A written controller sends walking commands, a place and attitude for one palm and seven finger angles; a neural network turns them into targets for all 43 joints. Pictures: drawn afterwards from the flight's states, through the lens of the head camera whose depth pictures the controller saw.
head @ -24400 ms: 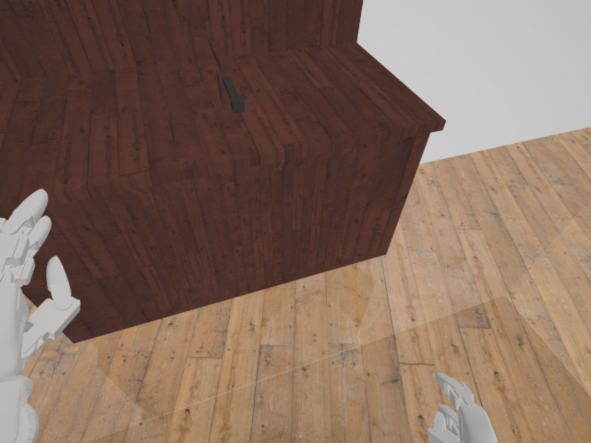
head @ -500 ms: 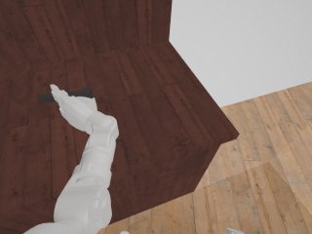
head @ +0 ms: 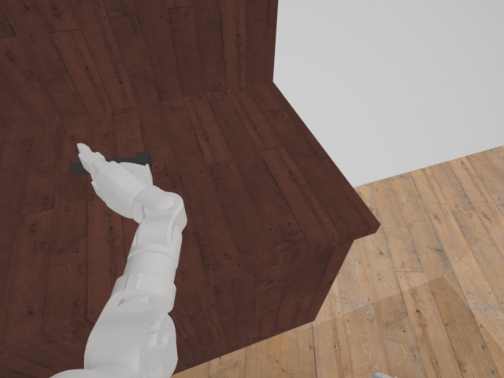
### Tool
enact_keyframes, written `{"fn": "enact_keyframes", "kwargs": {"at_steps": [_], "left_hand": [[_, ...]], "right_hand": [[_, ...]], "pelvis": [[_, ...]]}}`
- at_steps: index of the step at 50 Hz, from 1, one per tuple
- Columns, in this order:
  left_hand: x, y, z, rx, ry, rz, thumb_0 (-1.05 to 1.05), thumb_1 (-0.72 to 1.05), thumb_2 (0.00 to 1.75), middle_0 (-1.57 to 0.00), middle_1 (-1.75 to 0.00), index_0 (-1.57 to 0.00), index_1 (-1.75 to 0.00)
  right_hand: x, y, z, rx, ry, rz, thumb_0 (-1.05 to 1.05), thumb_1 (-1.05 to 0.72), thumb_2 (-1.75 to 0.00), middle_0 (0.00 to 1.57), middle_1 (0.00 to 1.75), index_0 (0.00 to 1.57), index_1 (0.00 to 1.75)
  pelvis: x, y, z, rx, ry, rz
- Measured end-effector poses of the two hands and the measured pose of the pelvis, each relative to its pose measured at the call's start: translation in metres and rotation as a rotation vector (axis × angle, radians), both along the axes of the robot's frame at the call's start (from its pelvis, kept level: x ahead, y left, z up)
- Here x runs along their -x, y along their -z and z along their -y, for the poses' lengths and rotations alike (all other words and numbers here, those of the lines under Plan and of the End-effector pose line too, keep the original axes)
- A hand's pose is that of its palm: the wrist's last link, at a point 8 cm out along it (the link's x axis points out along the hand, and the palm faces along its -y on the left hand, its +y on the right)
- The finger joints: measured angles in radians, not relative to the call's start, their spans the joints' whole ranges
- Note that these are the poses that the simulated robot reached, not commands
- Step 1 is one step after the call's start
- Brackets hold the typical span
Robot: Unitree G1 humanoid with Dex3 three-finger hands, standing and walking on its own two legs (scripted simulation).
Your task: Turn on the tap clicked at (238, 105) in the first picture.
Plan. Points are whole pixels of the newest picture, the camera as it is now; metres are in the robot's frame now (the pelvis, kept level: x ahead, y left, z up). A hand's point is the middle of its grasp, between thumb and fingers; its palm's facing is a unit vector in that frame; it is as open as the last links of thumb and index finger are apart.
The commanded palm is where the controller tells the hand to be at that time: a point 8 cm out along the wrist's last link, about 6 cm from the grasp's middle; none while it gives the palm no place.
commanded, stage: lift the hand up off the lever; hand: left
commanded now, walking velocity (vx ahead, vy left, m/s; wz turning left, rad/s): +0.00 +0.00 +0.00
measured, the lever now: (144, 162) +0.49 +0.21 +0.07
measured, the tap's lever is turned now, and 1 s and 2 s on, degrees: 79 79 79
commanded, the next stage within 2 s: draw the hand back beside the body in 1.26 s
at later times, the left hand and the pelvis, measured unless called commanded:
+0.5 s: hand (143, 165) +0.42 +0.18 +0.13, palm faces +0.81 -0.58 -0.10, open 7.8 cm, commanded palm +0.37 +0.19 +0.13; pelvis -0.01 +0.00 +0.00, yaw +0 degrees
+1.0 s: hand (135, 157) +0.42 +0.19 +0.15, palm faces +0.80 -0.59 -0.08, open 7.8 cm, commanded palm +0.36 +0.19 +0.15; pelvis +0.00 +0.00 +0.01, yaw +0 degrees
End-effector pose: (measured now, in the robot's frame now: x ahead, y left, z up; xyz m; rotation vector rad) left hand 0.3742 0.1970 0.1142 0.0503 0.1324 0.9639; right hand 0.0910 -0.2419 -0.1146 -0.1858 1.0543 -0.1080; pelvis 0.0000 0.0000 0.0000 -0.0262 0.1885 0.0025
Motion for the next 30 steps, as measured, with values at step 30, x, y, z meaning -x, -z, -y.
{"fn": "enact_keyframes", "kwargs": {"at_steps": [30], "left_hand": [[0.003,-0.021,-0.001,-0.003,0.018,0.0,0.02,0.9,0.9,-0.16,-0.15,-0.15,-0.15]], "right_hand": [[-0.018,-0.008,-0.014,-0.012,-0.03,0.047,0.01,-0.9,-0.9,0.2,0.3,0.2,0.3]], "pelvis": [[0.005,-0.005,-0.003,-0.001,-0.004,0.03]]}}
